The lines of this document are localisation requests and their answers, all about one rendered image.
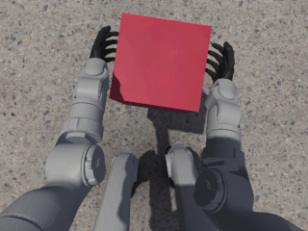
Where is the right robot forearm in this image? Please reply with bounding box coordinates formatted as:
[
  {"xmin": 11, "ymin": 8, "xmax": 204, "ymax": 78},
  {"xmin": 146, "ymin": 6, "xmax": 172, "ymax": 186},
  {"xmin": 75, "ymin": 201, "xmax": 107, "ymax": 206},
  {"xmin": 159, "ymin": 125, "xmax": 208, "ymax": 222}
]
[{"xmin": 202, "ymin": 78, "xmax": 251, "ymax": 186}]

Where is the robot left hand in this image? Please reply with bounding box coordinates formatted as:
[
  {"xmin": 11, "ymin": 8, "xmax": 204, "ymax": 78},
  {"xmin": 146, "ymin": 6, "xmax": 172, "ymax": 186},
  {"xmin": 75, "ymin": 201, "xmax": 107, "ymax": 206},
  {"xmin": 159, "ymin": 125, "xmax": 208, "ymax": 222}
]
[{"xmin": 90, "ymin": 25, "xmax": 119, "ymax": 63}]

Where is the robot right hand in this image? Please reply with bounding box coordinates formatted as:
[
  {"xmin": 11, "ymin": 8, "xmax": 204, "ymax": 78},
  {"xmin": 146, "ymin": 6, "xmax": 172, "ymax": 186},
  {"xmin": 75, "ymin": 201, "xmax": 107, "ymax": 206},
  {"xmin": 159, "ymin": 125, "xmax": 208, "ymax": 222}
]
[{"xmin": 205, "ymin": 41, "xmax": 235, "ymax": 83}]

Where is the carton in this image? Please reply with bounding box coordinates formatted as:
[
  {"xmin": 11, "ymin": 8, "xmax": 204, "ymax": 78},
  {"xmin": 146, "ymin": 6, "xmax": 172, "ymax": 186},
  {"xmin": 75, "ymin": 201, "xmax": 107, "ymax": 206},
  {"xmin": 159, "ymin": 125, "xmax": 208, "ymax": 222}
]
[{"xmin": 109, "ymin": 13, "xmax": 212, "ymax": 114}]

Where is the left robot forearm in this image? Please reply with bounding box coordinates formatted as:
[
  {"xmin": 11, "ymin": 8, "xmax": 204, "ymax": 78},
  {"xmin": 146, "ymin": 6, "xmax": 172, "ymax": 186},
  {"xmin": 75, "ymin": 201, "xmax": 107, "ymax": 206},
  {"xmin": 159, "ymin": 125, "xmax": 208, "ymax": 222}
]
[{"xmin": 45, "ymin": 58, "xmax": 110, "ymax": 179}]

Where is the robot right thigh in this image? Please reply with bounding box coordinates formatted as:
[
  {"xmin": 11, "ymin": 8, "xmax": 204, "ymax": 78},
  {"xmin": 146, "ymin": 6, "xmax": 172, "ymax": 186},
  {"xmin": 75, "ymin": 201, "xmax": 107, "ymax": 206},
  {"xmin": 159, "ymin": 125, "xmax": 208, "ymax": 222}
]
[{"xmin": 165, "ymin": 147, "xmax": 218, "ymax": 231}]

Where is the robot left shin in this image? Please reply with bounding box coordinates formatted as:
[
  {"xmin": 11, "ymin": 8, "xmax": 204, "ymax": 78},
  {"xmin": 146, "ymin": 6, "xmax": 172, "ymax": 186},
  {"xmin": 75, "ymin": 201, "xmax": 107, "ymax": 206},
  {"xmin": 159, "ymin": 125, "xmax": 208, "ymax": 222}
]
[{"xmin": 111, "ymin": 147, "xmax": 134, "ymax": 188}]

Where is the left robot upper arm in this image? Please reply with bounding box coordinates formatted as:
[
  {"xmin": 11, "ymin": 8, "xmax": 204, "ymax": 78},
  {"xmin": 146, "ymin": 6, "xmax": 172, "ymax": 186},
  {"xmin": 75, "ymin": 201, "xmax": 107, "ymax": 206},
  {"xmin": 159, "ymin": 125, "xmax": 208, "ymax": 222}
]
[{"xmin": 0, "ymin": 142, "xmax": 107, "ymax": 231}]

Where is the right robot upper arm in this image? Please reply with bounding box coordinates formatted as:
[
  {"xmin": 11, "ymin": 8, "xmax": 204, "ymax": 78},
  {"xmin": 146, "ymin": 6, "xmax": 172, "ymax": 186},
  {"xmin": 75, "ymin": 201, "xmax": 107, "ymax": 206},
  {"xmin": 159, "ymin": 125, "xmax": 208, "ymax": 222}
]
[{"xmin": 193, "ymin": 167, "xmax": 303, "ymax": 231}]

